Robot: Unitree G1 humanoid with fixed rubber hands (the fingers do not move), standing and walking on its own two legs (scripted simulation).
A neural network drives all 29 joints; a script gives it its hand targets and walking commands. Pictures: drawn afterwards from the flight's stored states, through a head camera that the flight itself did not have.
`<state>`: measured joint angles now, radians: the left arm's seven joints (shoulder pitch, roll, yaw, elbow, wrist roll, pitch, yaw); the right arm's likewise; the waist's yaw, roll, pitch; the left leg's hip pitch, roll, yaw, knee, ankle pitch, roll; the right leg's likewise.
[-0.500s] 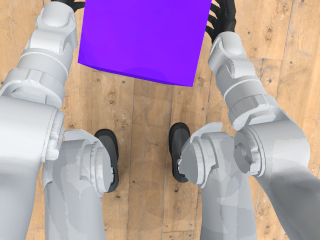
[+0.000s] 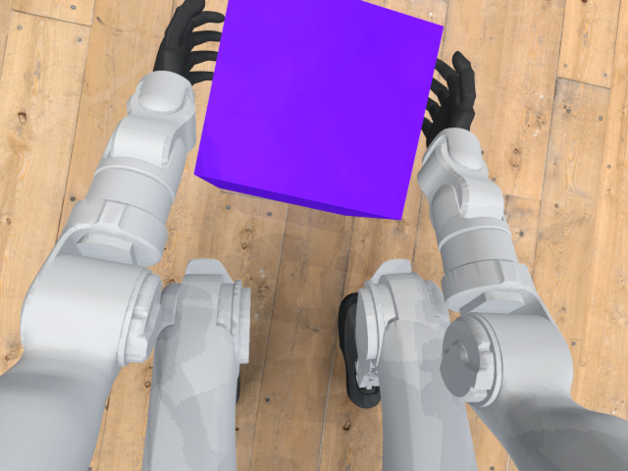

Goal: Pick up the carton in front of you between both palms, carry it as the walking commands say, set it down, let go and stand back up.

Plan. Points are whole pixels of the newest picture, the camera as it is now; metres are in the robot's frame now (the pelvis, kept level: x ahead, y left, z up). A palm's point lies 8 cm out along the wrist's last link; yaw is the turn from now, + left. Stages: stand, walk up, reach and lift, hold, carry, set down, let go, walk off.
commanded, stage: reach and lift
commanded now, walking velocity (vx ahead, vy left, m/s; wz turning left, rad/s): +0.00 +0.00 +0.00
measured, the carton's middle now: (306, 125) +0.51 +0.01 -0.18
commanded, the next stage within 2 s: none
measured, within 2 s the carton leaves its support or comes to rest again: neither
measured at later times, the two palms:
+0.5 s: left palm (93, 24) +0.48 +0.17 +0.07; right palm (559, 86) +0.47 -0.13 +0.08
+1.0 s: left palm out of the picture +0.43 +0.17 +0.23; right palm out of the picture +0.44 -0.13 +0.24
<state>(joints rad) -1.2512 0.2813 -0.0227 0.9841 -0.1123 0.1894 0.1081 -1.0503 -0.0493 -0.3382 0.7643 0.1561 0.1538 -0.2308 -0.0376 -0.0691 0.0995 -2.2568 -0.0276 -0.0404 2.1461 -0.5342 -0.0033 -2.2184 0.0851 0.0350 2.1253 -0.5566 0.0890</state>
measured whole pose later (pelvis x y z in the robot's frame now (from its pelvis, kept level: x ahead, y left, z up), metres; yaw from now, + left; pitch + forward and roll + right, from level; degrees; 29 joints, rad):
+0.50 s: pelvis +0.02 -0.01 +0.13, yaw +3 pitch +41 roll -2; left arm -0.93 0.06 0.31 0.74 0.17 0.32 0.03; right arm -0.82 0.11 -0.49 0.57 -0.13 0.31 -0.12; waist -0.03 -0.02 -0.21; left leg -1.94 -0.05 -0.06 1.72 -0.49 -0.02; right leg -1.90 0.08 0.05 1.71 -0.53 0.05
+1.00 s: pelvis +0.06 +0.00 +0.27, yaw +4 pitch +27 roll -1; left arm -0.57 -0.06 0.31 0.66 0.19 0.32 0.05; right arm -0.53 0.14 -0.41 0.59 -0.17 0.31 -0.08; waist -0.03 -0.02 -0.24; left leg -1.25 -0.04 -0.06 1.24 -0.45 -0.01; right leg -1.23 0.05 0.07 1.24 -0.48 0.03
